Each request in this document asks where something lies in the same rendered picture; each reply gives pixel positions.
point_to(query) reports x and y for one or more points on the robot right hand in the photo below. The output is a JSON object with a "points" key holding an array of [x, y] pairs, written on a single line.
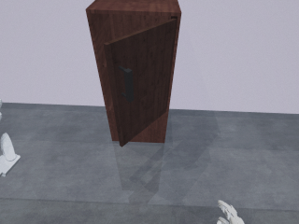
{"points": [[230, 214]]}

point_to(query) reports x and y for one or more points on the handle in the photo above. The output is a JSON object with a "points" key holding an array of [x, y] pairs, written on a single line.
{"points": [[129, 84]]}

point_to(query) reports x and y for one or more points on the cupboard door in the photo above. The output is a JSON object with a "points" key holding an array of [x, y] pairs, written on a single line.
{"points": [[148, 53]]}

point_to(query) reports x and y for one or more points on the robot left hand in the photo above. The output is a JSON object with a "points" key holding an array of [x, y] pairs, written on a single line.
{"points": [[9, 159]]}

